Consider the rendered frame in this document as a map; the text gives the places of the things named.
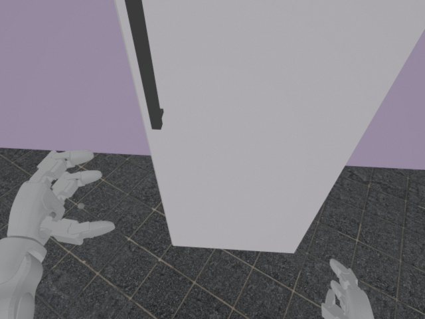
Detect robot right hand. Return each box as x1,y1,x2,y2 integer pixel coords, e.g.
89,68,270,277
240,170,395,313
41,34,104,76
321,259,374,319

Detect robot left hand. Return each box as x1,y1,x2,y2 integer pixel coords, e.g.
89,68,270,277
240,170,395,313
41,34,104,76
7,150,115,246

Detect left robot forearm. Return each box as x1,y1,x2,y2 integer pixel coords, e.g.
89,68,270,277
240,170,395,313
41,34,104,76
0,236,47,319

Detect handle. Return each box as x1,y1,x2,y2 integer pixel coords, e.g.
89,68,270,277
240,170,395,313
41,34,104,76
125,0,163,130

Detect fridge door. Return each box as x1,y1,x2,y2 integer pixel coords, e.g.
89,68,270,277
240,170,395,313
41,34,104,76
116,0,425,253

